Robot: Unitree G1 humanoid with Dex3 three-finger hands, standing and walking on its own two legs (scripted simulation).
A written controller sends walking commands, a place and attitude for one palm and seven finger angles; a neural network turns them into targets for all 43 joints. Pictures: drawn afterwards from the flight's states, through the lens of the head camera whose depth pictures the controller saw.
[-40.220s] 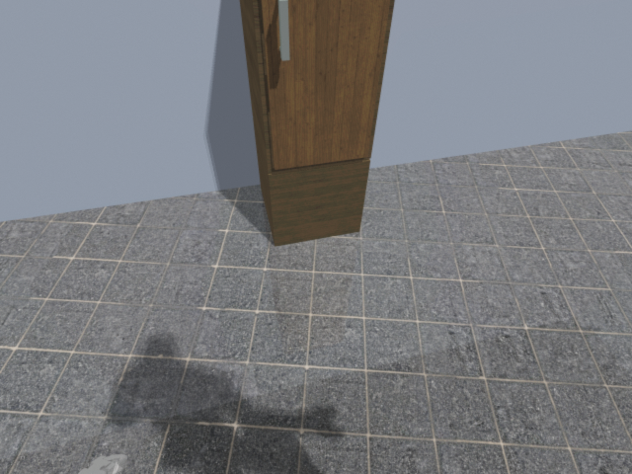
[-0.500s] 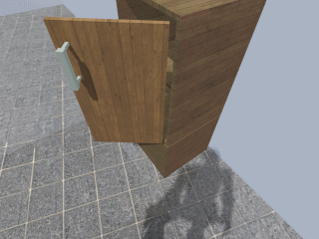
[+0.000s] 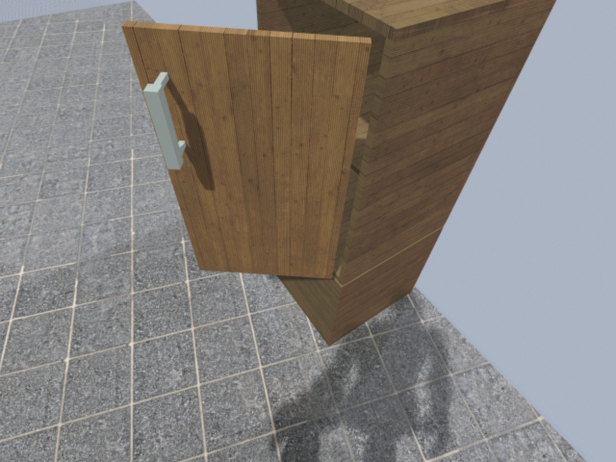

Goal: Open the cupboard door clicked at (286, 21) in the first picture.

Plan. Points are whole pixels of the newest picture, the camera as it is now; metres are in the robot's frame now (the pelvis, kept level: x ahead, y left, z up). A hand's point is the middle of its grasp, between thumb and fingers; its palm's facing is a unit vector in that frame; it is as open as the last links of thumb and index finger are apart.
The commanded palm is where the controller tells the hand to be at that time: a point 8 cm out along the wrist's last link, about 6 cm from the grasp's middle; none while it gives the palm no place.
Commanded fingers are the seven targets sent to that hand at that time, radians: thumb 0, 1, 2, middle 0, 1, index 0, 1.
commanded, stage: come to a stop and stand still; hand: left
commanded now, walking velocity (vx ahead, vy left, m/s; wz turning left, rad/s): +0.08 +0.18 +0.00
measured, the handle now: (169, 122) +0.56 +0.28 +0.12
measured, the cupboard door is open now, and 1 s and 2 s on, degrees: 53 53 53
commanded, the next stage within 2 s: look again from close up in 1.50 s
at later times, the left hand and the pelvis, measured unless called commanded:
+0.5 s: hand out of the picture +0.08 +0.16 -0.16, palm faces +0.03 -0.98 -0.21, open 7.2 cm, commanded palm none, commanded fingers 0.00 0.90 0.90 -0.20 -0.30 -0.20 -0.30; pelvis +0.02 -0.01 +0.01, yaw +0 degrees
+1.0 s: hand out of the picture -0.02 +0.13 -0.16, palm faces +0.05 -0.98 -0.17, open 7.4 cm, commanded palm none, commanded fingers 0.00 0.90 0.90 -0.20 -0.30 -0.20 -0.30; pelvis +0.00 -0.04 +0.01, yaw +1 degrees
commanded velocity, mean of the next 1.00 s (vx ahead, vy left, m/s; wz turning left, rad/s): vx -0.01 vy -0.03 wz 0.00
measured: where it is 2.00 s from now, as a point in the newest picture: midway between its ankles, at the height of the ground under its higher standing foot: outside the picture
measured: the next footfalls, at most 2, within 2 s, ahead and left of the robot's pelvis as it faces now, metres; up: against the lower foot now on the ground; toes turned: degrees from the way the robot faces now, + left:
right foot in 0.24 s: +0.05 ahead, -0.10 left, +0.00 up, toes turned -3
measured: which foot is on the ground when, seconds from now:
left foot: down 0.00-1.00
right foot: up 0.00-0.22, down 0.24-1.00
